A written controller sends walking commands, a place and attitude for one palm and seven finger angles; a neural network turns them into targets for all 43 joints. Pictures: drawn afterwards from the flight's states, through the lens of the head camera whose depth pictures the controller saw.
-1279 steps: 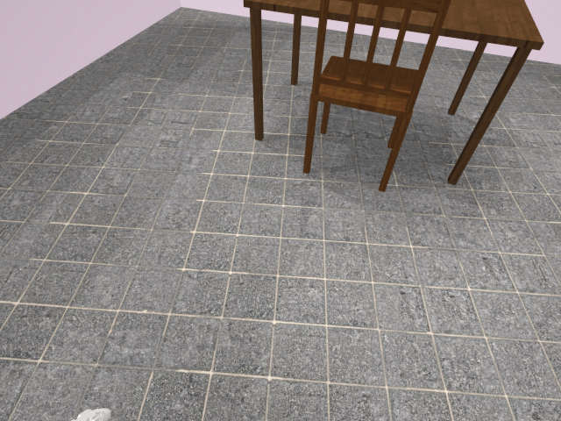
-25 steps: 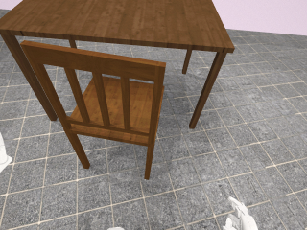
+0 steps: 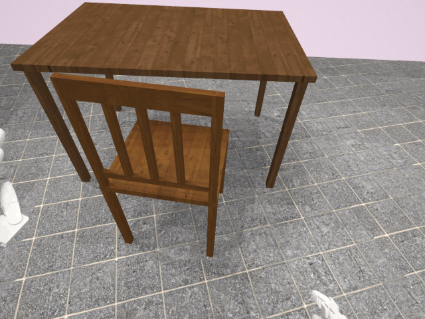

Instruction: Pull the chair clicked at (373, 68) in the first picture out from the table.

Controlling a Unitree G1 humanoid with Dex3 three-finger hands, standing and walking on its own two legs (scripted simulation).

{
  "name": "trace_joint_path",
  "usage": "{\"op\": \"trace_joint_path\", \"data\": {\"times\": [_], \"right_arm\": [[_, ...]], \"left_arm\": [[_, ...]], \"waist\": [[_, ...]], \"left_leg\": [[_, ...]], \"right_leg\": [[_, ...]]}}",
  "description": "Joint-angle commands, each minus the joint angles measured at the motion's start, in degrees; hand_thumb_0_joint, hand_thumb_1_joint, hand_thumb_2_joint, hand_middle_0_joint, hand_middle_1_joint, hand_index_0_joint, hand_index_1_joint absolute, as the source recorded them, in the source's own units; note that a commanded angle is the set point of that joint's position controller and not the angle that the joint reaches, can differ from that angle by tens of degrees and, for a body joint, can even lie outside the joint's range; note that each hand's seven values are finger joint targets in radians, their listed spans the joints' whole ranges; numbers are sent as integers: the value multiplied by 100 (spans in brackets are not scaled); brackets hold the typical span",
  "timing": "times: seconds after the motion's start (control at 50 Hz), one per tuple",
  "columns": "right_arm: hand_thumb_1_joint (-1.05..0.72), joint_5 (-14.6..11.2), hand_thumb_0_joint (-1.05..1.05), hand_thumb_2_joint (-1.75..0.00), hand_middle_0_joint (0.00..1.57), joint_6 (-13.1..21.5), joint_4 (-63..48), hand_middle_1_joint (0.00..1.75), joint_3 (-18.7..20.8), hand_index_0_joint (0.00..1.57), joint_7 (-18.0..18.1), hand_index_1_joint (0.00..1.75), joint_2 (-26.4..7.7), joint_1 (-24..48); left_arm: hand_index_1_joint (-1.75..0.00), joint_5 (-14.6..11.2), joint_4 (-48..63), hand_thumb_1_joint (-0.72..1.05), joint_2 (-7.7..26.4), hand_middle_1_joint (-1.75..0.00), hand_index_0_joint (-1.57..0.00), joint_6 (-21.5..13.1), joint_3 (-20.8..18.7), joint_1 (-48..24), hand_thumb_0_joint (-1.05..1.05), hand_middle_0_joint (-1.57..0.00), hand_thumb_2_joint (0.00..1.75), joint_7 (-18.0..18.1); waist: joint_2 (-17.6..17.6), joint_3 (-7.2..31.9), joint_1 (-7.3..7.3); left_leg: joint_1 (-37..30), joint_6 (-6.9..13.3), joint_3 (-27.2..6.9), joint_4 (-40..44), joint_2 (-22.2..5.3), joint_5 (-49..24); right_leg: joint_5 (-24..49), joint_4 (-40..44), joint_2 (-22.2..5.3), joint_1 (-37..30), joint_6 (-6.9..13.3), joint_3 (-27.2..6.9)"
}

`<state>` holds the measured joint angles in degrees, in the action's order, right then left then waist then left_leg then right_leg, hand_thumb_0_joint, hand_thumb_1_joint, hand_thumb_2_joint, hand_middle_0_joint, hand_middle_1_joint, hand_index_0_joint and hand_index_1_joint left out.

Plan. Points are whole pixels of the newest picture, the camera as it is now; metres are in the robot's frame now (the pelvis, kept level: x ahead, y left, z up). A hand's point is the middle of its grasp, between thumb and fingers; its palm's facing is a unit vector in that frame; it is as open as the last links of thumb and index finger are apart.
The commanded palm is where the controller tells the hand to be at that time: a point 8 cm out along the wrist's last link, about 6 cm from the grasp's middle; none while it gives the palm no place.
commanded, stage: let the arm hang, fingers relaxed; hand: left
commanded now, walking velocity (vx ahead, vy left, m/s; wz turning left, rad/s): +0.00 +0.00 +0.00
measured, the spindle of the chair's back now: (148, 146) +0.59 +0.24 -0.07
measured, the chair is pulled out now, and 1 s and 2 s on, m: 0.22 0.22 0.22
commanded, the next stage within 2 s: look to check the result in 1.18 s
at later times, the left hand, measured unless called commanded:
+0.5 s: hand out of the picture +0.04 +0.17 -0.16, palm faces +0.07 -0.97 -0.22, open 6.9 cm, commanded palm none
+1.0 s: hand out of the picture +0.00 +0.14 -0.17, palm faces +0.06 -0.98 -0.17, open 7.3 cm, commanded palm none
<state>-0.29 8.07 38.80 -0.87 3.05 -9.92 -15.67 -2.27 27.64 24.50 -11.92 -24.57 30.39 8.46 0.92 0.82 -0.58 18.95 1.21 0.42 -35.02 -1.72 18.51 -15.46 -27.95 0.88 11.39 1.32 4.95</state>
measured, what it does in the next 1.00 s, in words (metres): stands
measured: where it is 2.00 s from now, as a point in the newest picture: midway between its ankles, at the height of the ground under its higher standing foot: outside the picture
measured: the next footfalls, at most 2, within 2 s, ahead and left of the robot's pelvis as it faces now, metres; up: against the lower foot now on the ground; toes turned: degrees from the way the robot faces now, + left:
none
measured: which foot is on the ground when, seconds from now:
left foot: down 0.00-1.00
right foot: down 0.00-1.00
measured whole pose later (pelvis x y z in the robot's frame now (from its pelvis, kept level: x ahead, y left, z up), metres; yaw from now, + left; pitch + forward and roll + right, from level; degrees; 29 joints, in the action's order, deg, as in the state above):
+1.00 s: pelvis +0.01 -0.01 +0.01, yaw +2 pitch -2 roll +0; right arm 0.7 0.5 63.0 0.0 1.4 -7.1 -19.3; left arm 0.3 -62.7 6.4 0.2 1.2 18.1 2.2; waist 1.1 -2.1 0.1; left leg 12.1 -0.3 -1.2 -24.5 0.0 11.0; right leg -13.7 -24.6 1.2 9.5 1.7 1.3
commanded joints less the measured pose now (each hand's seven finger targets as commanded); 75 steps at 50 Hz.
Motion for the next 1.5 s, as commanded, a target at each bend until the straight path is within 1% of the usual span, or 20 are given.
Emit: {"op": "trace_joint_path", "data": {"times": [0.0, 0.04, 0.06, 0.08, 0.1, 0.12, 0.16, 0.18, 0.2, 0.22, 0.24, 0.3, 0.34, 0.38, 0.46, 0.56, 0.8, 0.88, 1.04, 1.48], "right_arm": [[-90, -63, 0, -90, 20, 305, -855, 30, 350, 20, 121, 30, -780, 631], [-90, -49, 0, -90, 20, 318, -929, 30, 328, 20, 153, 30, -806, 794], [-90, 85, 0, -90, 20, 190, 322, 30, 602, 20, -370, 30, -1603, 307], [-90, 94, 0, -90, 20, -233, 246, 30, 530, 20, -344, 30, -1003, 52], [-90, 184, 0, -90, 20, -355, 119, 30, 448, 20, -296, 30, -980, 148], [-90, 247, 0, -90, 20, -424, 40, 30, 425, 20, -280, 30, -1038, 91], [-90, 241, 0, -90, 20, -547, 44, 30, 387, 20, -268, 30, -1064, 242], [-90, 178, 0, -90, 20, -569, 126, 30, 382, 20, -273, 30, -975, 248], [-90, 112, 0, -90, 20, -598, 217, 30, 359, 20, -291, 30, -822, 181], [-90, 107, 0, -90, 20, -681, 380, 30, 351, 20, -318, 30, -808, 96], [-90, 155, 0, -90, 20, -755, 574, 30, 310, 20, -311, 30, -736, 133], [-90, 146, 0, -90, 20, -752, 1064, 30, 227, 20, -295, 30, -683, -126], [-90, 128, 0, -90, 20, -682, 1325, 30, 191, 20, -243, 30, -701, -126], [-90, 163, 0, -90, 20, -671, 1455, 30, 221, 20, -202, 30, -569, -216], [-90, 113, 0, -90, 20, -706, 1751, 30, 229, 20, -167, 30, -531, -520], [-90, 97, 0, -90, 20, -743, 2046, 30, 217, 20, -147, 30, -454, -755], [-90, 98, 0, -90, 20, -753, 2356, 30, 186, 20, -131, 30, -255, -945], [-90, 95, 0, -90, 20, -707, 2364, 30, 187, 20, -120, 30, -207, -951], [-90, 99, 0, -90, 20, -713, 2389, 30, 186, 20, -97, 30, -142, -919], [-90, 94, 0, -90, 20, -705, 2437, 30, 183, 20, -94, 30, -118, -961]], "left_arm": [[-30, -64, 996, 90, 1018, -30, -20, -267, -586, -557, 0, -20, 90, 149], [-30, -66, 1050, 90, 987, -30, -20, -337, -600, -399, 0, -20, 90, 137], [-30, 619, -3166, 90, -631, -30, -20, 798, 1661, -545, 0, -20, 90, -661], [-30, 515, -3290, 90, -926, -30, -20, 1206, 1652, -590, 0, -20, 90, -752], [-30, 439, -3435, 90, -1115, -30, -20, 1293, 1846, -731, 0, -20, 90, -760], [-30, 426, -3710, 90, -1048, -30, -20, 1275, 1882, -908, 0, -20, 90, -769], [-30, 444, -4519, 90, -893, -30, -20, 1189, 1914, -873, 0, -20, 90, -736], [-30, 452, -4991, 90, -682, -30, -20, 1151, 1930, -905, 0, -20, 90, -710], [-30, 438, -5366, 90, -407, -30, -20, 1132, 1975, -1098, 0, -20, 90, -698], [-30, 405, -5659, 90, -266, -30, -20, 1171, 2066, -1490, 0, -20, 90, -725], [-30, 382, -6008, 90, -290, -30, -20, 1166, 2121, -1688, 0, -20, 90, -719], [-30, 323, -6955, 90, -349, -30, -20, 1114, 2267, -1731, 0, -20, 90, -709], [-30, 279, -7479, 90, -537, -30, -20, 1097, 2324, -1462, 0, -20, 90, -706], [-30, 306, -7691, 90, -756, -30, -20, 1106, 2229, -1224, 0, -20, 90, -668], [-30, 267, -8099, 90, -804, -30, -20, 1100, 2335, -1264, 0, -20, 90, -659], [-30, 256, -8476, 90, -872, -30, -20, 1125, 2398, -1154, 0, -20, 90, -644], [-30, 261, -8852, 90, -1033, -30, -20, 1126, 2440, -867, 0, -20, 90, -613], [-30, 266, -8878, 90, -1110, -30, -20, 1092, 2430, -780, 0, -20, 90, -608], [-30, 268, -8888, 90, -1223, -30, -20, 1107, 2439, -750, 0, -20, 90, -601], [-30, 269, -8879, 90, -1233, -30, -20, 1109, 2419, -693, 0, -20, 90, -592]], "waist": [[-415, -54, 256], [368, -92, 181], [895, -201, 507], [968, 67, 328], [602, 134, 245], [123, 284, 228], [-632, 550, -67], [-989, 631, -65], [-981, 476, 40], [-585, 61, 196], [-700, -255, 200], [-180, -408, 252], [520, -105, 120], [823, 173, 42], [44, 64, 96], [-184, -303, 111], [-12, -812, 106], [-105, -544, 97], [-1, -803, 99], [0, -654, 87]], "left_leg": [[-517, 81, -80, 553, -99, -275], [-660, 164, -573, 1442, -441, -633], [-384, 360, -1130, 609, -666, -2586], [-415, 557, -1286, 1062, -875, -3410], [-529, 826, -1672, 1091, -1223, -3816], [-684, 956, -1902, 1071, -1293, -3947], [-558, 597, -1297, 585, -835, -3771], [-162, 295, -918, 403, -384, -2707], [99, 76, -575, 448, -19, -1317], [-123, 15, -521, 561, 77, -399], [-291, -17, -425, 492, 124, -460], [-626, -21, -484, 865, -62, -1179], [-605, 53, -668, 1186, -266, -1509], [-616, 86, -652, 1193, -290, -1476], [-704, 85, -596, 1190, -306, -1428], [-695, 109, -579, 1310, -310, -1130], [-587, 117, -564, 1470, -266, -641], [-707, 117, -555, 1412, -281, -969], [-628, 127, -605, 1496, -312, -844], [-671, 134, -614, 1536, -304, -812]], "right_leg": [[-174, 1101, -1236, 404, 546, -1427], [200, 562, -722, 239, 154, -868], [1128, -1336, -579, 1193, -1, -201], [-278, -1603, -306, 1152, -134, -179], [-1225, -1756, -223, 1332, -193, -317], [-1464, -1640, -208, 1266, -180, -453], [165, -216, -238, 109, -117, -457], [1216, 247, -479, -551, 27, -838], [1491, 462, -1091, -578, 310, -1395], [250, 740, -1298, 221, 514, -1505], [-230, 937, -1152, 624, 537, -1597], [287, 828, -815, 568, 412, -1286], [743, 621, -604, 7, 227, -1125], [927, 605, -603, -342, 227, -984], [1034, 767, -643, -340, 238, -947], [596, 928, -614, -98, 227, -922], [-113, 1085, -569, 327, 245, -974], [285, 995, -600, 146, 226, -969], [222, 1000, -563, 279, 219, -953], [184, 984, -563, 186, 209, -946]]}}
